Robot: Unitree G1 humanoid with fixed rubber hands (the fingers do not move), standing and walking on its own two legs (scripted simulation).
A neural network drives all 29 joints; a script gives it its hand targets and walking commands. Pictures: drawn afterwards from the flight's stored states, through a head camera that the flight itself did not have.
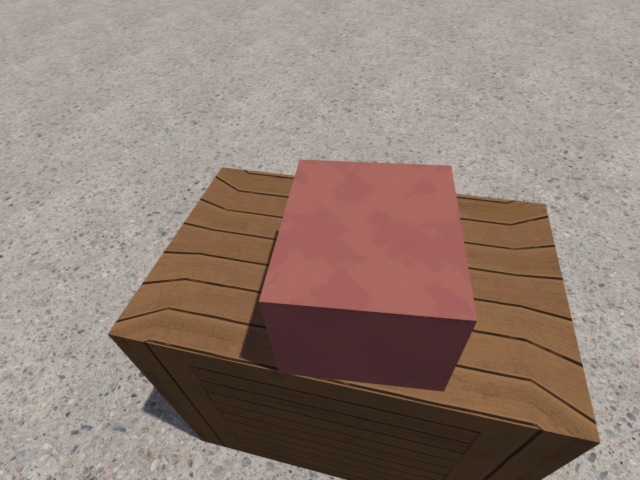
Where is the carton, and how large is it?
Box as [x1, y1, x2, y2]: [259, 160, 476, 391]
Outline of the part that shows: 299,160 259,298 259,304 279,372 443,391 476,321 451,166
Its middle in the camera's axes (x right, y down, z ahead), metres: +0.08 +0.05 +0.64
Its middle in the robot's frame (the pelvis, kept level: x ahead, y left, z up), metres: +0.46 -0.03 -0.03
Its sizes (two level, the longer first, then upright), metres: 0.305 0.264 0.209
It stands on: a pedestal, 0.64 m high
